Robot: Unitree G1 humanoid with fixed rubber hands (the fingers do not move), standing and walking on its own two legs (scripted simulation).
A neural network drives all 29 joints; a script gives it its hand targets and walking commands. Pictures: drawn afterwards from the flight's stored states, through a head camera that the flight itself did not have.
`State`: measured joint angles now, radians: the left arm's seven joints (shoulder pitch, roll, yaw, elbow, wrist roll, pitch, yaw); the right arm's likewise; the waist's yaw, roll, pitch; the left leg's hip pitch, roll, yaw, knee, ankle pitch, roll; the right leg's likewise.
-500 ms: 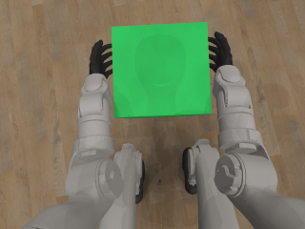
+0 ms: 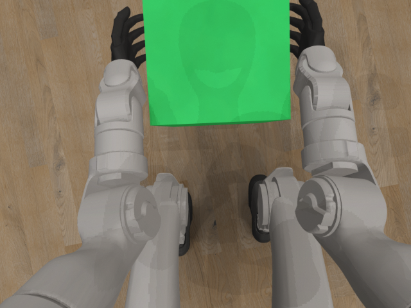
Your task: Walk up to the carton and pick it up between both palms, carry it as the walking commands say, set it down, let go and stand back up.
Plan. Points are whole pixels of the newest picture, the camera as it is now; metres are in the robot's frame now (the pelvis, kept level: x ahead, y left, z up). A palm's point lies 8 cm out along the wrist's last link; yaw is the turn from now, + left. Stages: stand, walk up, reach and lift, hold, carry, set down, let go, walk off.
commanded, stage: set down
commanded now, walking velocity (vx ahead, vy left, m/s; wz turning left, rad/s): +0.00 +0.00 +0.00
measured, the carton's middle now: (215, 72) +0.50 -0.01 -0.18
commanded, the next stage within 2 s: none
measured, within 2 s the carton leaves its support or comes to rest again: rests again in 1.52 s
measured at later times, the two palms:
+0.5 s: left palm (142, 66) +0.53 +0.14 -0.19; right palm (292, 53) +0.53 -0.16 -0.19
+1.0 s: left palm (149, 67) +0.54 +0.13 -0.23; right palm (288, 55) +0.54 -0.17 -0.23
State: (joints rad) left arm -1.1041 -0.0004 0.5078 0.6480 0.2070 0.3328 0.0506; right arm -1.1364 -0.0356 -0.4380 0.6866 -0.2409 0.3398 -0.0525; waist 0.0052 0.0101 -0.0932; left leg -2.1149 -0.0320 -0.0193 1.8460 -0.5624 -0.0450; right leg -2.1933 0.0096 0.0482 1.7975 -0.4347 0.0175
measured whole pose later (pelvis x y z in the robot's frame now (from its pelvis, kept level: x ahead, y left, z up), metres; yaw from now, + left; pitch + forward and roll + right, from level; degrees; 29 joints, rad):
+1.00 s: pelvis +0.00 +0.00 -0.08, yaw +1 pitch +43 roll +2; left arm -1.32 0.14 0.36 0.82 0.04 0.25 0.14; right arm -1.38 -0.22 -0.29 0.90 -0.06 0.25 -0.09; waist -0.02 0.02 0.19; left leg -2.26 -0.06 -0.02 2.15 -0.63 -0.05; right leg -2.34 0.01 0.06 2.09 -0.49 0.04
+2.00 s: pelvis +0.00 +0.01 -0.10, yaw +1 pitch +41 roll +1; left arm -1.37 0.16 0.36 0.90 0.05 0.20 0.10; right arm -1.44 -0.27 -0.32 1.01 -0.08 0.21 -0.01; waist -0.02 0.02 0.26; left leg -2.28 -0.09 -0.03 2.21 -0.65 -0.06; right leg -2.35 0.00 0.06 2.15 -0.52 0.04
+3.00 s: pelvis -0.01 +0.00 -0.09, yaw +0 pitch +38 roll +1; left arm -1.44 0.33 0.10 1.06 -0.21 0.07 0.14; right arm -1.50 -0.43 -0.09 1.19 0.22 0.03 -0.09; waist 0.00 0.01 0.35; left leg -2.23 -0.08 -0.04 2.19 -0.62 -0.07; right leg -2.30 0.01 0.05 2.13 -0.49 0.03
